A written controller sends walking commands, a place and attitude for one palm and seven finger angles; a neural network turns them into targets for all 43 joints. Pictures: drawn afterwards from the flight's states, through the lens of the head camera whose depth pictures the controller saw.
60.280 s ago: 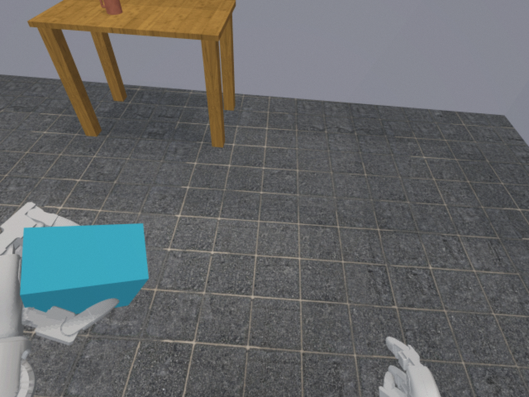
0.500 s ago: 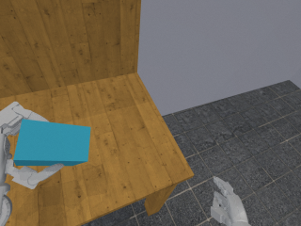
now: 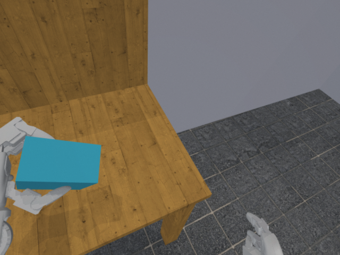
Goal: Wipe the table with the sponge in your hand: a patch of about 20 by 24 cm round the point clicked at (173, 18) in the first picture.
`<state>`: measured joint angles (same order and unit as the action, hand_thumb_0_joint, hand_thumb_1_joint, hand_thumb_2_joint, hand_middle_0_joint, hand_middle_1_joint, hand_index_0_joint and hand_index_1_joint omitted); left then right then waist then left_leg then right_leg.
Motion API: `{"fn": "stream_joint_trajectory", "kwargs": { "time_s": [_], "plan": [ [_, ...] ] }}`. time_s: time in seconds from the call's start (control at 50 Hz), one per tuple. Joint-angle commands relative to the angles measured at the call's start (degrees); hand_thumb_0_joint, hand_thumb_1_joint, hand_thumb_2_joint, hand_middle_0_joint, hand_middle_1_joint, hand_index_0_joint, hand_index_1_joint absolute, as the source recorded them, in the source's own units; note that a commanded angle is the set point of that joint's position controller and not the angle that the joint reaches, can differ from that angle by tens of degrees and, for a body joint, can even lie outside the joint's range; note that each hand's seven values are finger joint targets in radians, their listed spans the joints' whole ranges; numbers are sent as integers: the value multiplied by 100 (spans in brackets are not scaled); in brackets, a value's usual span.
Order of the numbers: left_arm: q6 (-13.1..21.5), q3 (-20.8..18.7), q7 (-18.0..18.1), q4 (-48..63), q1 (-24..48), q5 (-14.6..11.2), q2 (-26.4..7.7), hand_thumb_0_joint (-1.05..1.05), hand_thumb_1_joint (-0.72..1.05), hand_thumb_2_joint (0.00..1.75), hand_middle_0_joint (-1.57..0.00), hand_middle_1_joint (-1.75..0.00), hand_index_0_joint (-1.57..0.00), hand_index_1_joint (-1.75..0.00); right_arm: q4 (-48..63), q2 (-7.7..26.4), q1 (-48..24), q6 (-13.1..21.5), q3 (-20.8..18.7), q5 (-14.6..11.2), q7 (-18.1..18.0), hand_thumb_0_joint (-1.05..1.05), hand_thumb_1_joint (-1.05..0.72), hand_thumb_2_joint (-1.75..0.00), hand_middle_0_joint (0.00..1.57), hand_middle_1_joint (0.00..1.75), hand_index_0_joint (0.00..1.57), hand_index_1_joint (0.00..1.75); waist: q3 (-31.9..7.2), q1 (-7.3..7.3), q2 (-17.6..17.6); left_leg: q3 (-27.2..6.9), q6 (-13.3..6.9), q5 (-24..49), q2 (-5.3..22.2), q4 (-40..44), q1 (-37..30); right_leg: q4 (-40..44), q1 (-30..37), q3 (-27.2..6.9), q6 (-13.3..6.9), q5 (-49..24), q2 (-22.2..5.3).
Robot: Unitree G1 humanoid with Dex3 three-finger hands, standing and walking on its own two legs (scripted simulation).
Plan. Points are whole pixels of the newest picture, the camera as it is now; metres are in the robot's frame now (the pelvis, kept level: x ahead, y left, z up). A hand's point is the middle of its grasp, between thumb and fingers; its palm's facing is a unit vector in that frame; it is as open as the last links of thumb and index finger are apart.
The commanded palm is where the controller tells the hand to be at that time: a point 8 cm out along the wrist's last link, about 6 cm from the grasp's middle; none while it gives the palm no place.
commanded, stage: shuffle to correct the standing spot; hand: left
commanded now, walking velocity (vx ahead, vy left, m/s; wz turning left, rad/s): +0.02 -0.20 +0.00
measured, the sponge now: (68, 168) +0.23 +0.21 +0.13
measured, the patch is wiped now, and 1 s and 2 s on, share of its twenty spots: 0.00 0.00 0.00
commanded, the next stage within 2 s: none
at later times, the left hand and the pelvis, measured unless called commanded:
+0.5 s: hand (86, 164) +0.23 +0.17 +0.15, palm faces +0.30 -0.88 -0.38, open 10.6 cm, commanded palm +0.17 +0.21 +0.17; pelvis +0.01 -0.06 -0.01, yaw -1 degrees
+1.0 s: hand (92, 164) +0.23 +0.17 +0.15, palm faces +0.28 -0.87 -0.41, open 10.6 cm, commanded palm +0.17 +0.21 +0.17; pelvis +0.01 -0.07 -0.01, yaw +0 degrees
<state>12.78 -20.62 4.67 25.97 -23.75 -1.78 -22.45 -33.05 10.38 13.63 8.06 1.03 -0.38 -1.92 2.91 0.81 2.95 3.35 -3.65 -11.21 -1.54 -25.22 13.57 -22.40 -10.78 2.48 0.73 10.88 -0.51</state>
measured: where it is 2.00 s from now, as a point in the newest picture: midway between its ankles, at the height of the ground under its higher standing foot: outside the picture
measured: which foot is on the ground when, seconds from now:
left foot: down 0.00-1.00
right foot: down 0.00-1.00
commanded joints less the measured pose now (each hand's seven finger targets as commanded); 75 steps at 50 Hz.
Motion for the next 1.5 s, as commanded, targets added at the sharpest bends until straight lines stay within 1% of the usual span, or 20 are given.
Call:
{"fn": "stream_joint_trajectory", "kwargs": {
  "time_s": [0.0, 0.02, 0.1, 0.12, 0.2, 0.24, 0.3, 0.32, 0.34, 0.48, 0.5, 0.66, 0.7, 0.74, 0.9, 1.06, 1.12, 1.24, 1.38, 1.48],
  "plan": [
    [355, -584, 71, 1421, 616, -101, -894, 0, 10, 130, -120, -160, -120, -160, 913, 826, -550, 328, -375, -29, -34, 0, -90, -90, 20, 30, 20, 30, -774, 4, -974, -988, 349, -6, 1142, 969, -23, -141, 255, -204, -140, -76, -82],
    [340, -493, 62, 1403, 622, -116, -788, 0, 10, 130, -120, -160, -120, -160, 933, 807, -530, 314, -374, -31, -21, 0, -90, -90, 20, 30, 20, 30, -736, -7, -995, -1019, 327, -42, 1185, 955, 16, -136, 247, -198, -147, -48, -97],
    [266, -647, 65, 1467, 526, -131, -936, 0, 10, 130, -120, -160, -120, -160, 957, 824, -551, 263, -409, -42, 25, 0, -90, -90, 20, 30, 20, 30, -843, -3, -849, -882, 242, -40, 1158, 739, 8, -33, 282, -237, -162, -173, -107],
    [258, -542, 52, 1501, 556, -152, -818, 0, 10, 130, -120, -160, -120, -160, 981, 807, -541, 251, -404, -42, 31, 0, -90, -90, 20, 30, 20, 30, -847, -19, -845, -908, 244, 18, 1138, 673, 7, 9, 283, -256, -187, -227, -120],
    [204, -699, 42, 1655, 470, -211, -986, 0, 10, 130, -120, -160, -120, -160, 982, 836, -552, 230, -448, -46, 19, 0, -90, -90, 20, 30, 20, 30, -978, -26, -814, -781, 235, 324, 1048, 382, -223, 93, 136, -400, -237, -525, -137],
    [174, -649, 25, 1638, 458, -248, -929, 0, 10, 130, -120, -160, -120, -160, 999, 832, -548, 201, -448, -36, -3, 0, -90, -90, 20, 30, 20, 30, -969, -35, -826, -765, 225, 408, 1037, 259, -178, 111, 124, -461, -254, -613, -185],
    [100, -763, 14, 1594, 341, -300, -1040, 0, 10, 130, -120, -160, -120, -160, 983, 848, -561, 174, -477, -47, -37, 0, -90, -90, 20, 30, 20, 30, -982, -38, -671, -656, 213, 440, 981, 61, -281, 177, -19, -590, -280, -765, -219],
    [81, -658, -5, 1599, 348, -326, -921, 0, 10, 130, -120, -160, -120, -160, 999, 836, -550, 166, -475, -49, -44, 0, -90, -90, 20, 30, 20, 30, -1008, -53, -630, -640, 217, 422, 964, 10, -286, 154, -25, -606, -301, -784, -255],
    [66, -681, -5, 1594, 375, -340, -971, 0, 10, 130, -120, -160, -120, -160, 1002, 849, -570, 155, -474, -46, -52, 0, -90, -90, 20, 30, 20, 30, -963, -51, -656, -606, 217, 312, 952, -33, -240, 181, -81, -655, -304, -732, -292],
    [-55, -724, 44, 1626, 309, -413, -1023, 0, 10, 130, -120, -160, -120, -160, 978, 836, -558, 40, -496, -82, -93, 0, -90, -90, 20, 30, 20, 30, -923, -89, -157, -341, 220, -291, 649, -722, -215, 525, -445, -1093, -410, -390, -651],
    [-67, -743, 63, 1679, 286, -428, -1058, 0, 10, 130, -120, -160, -120, -160, 948, 844, -563, 45, -500, -97, -100, 0, -90, -90, 20, 30, 20, 30, -921, -112, -256, -359, 221, -220, 629, -705, -324, 520, -554, -1109, -473, -394, -650],
    [-25, -856, 72, 1773, 118, -412, -1167, 0, 10, 130, -120, -160, -120, -160, 941, 887, -591, 5, -515, -64, -128, 0, -90, -90, 20, 30, 20, 30, -961, -73, -608, -524, 130, 815, 994, -427, -152, 51, 18, -711, -152, -1379, -428],
    [-31, -875, 59, 1785, 57, -412, -1193, 0, 10, 130, -120, -160, -120, -160, 924, 891, -576, -7, -532, -69, -119, 0, -90, -90, 20, 30, 20, 30, -1035, -79, -710, -545, 136, 1015, 1036, -403, -169, -43, 148, -641, -157, -1526, -404],
    [-30, -867, 30, 1755, 7, -408, -1176, 0, 10, 130, -120, -160, -120, -160, 954, 900, -553, -12, -539, -65, -110, 0, -90, -90, 20, 30, 20, 30, -1047, -64, -645, -588, 114, 1145, 1120, -403, -164, -77, 190, -580, -128, -1539, -369],
    [-44, -876, 10, 1891, -16, -426, -1207, 0, 10, 130, -120, -160, -120, -160, 951, 894, -552, -32, -535, -76, -93, 0, -90, -90, 20, 30, 20, 30, -1029, -80, -676, -601, 143, 607, 1057, -363, -211, 25, 30, -684, -248, -1178, -391],
    [-52, -820, 8, 1788, 183, -399, -1165, 0, 10, 130, -120, -160, -120, -160, 948, 873, -563, -46, -506, -56, -97, 0, -90, -90, 20, 30, 20, 30, -849, -73, -775, -754, 93, 268, 1188, -131, 33, 65, 47, -603, -193, -687, -309],
    [-72, -687, -10, 1783, 204, -399, -1045, 0, 10, 130, -120, -160, -120, -160, 968, 863, -561, -39, -504, -72, -94, 0, -90, -90, 20, 30, 20, 30, -817, -91, -764, -762, 95, 46, 1151, -73, -11, 91, -34, -622, -224, -547, -283],
    [-63, -737, 19, 1802, 233, -368, -1108, 0, 10, 130, -120, -160, -120, -160, 979, 850, -568, -45, -483, -65, -82, 0, -90, -90, 20, 30, 20, 30, -783, -80, -786, -803, 79, -225, 1163, 13, 95, 159, -13, -612, -227, -324, -280],
    [-89, -747, 46, 1801, 181, -396, -1100, 0, 10, 130, -120, -160, -120, -160, 963, 852, -527, -60, -495, -92, -63, 0, -90, -90, 20, 30, 20, 30, -832, -111, -591, -648, 148, -186, 964, -328, -7, 277, -112, -752, -358, -515, -439],
    [-88, -840, 58, 1852, 94, -404, -1189, 0, 10, 130, -120, -160, -120, -160, 947, 861, -538, -70, -497, -74, -67, 0, -90, -90, 20, 30, 20, 30, -917, -110, -699, -755, 121, 405, 1094, -273, -16, 125, 79, -617, -314, -874, -389]
  ]
}}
